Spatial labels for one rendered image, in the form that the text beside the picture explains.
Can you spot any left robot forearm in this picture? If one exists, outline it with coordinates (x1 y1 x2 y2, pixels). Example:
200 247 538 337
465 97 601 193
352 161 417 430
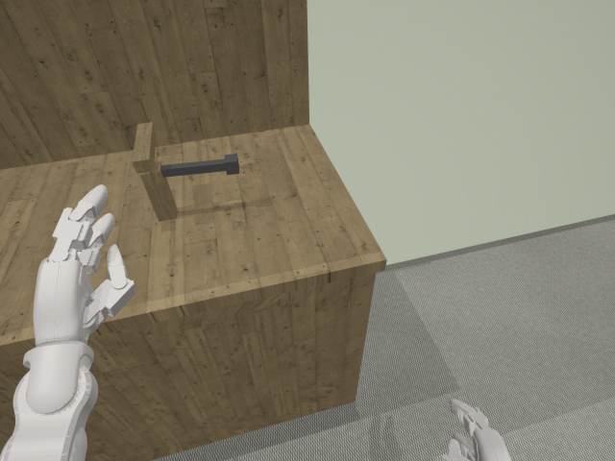
0 341 98 461

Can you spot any counter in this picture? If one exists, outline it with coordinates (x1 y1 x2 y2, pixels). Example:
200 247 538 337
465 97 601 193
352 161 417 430
0 0 387 461

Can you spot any tap lever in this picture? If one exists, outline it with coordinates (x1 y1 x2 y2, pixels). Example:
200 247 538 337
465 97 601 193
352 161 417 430
160 154 239 178

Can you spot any right robot hand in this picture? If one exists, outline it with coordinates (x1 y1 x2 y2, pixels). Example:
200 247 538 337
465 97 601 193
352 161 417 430
443 399 512 461

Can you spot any left robot hand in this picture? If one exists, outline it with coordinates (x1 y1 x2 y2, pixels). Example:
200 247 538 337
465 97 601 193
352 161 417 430
34 184 135 346

